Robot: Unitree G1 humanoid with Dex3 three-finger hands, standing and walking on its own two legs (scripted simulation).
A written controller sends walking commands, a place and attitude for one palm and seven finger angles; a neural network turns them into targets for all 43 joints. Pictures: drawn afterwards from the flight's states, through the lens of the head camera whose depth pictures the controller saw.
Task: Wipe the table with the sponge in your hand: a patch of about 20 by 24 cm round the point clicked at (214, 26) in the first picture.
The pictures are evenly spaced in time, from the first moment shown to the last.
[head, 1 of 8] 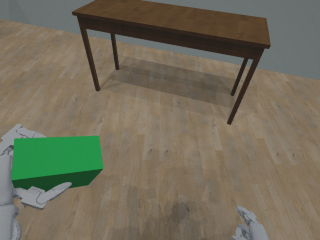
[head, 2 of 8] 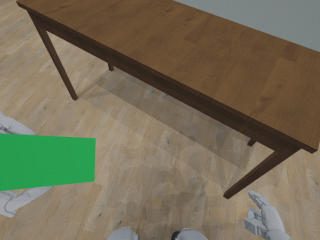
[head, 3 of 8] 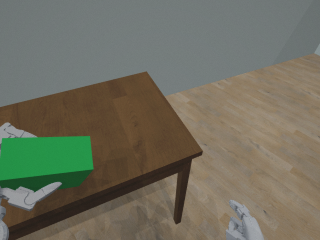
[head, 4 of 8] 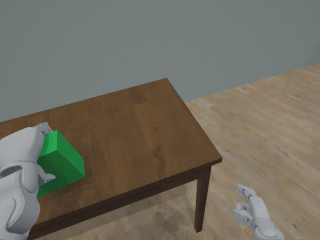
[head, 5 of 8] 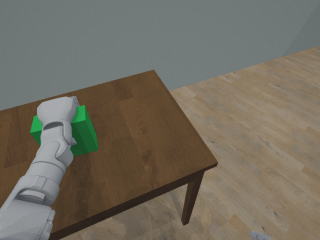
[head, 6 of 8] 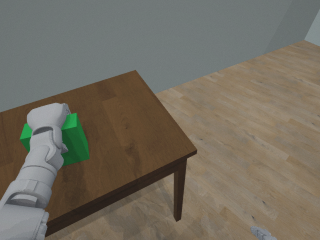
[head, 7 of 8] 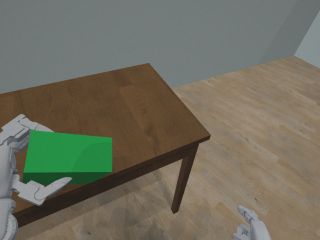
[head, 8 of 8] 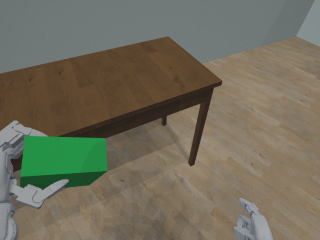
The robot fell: no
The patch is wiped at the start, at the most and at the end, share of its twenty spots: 0.00 1.00 1.00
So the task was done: yes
